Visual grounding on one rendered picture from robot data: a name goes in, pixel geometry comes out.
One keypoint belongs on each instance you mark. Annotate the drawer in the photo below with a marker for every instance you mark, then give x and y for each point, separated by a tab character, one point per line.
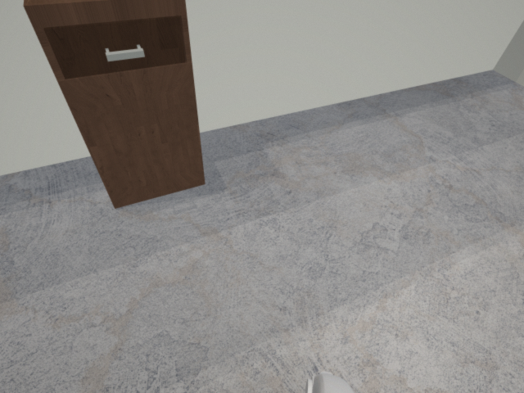
80	49

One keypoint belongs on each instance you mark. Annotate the handle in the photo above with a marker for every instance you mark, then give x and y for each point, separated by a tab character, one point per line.
125	54

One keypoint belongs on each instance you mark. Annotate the right robot thigh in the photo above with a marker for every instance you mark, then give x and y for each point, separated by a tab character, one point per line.
327	383

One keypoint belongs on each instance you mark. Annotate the cabinet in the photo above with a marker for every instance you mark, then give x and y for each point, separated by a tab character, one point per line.
140	126

